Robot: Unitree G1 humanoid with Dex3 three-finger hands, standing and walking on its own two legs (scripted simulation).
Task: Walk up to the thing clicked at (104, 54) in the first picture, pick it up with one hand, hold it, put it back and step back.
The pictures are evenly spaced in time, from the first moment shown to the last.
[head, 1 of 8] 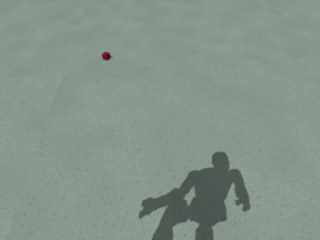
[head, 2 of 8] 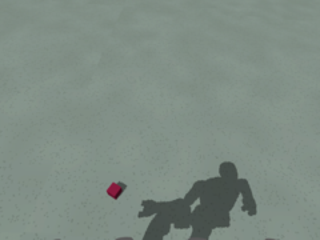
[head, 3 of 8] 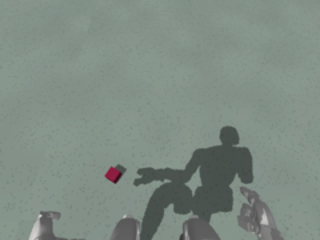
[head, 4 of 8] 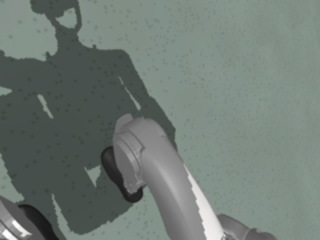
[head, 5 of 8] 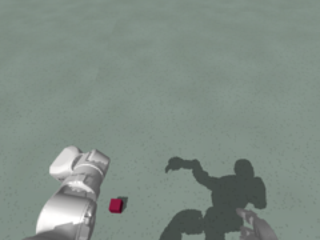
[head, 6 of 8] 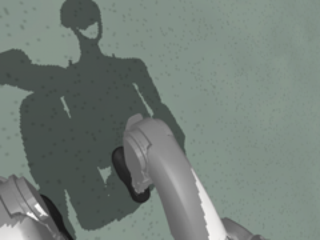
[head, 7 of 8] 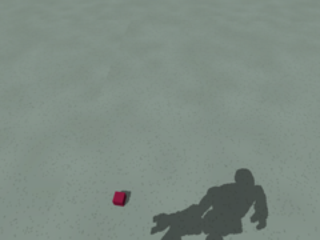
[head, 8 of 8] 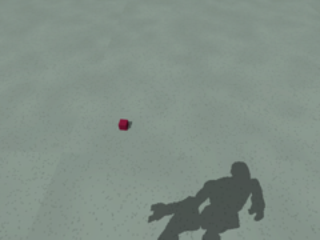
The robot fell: no
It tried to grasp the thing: yes
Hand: left
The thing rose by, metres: 0.00
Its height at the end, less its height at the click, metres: +0.00
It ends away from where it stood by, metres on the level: 0.03
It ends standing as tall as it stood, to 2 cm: yes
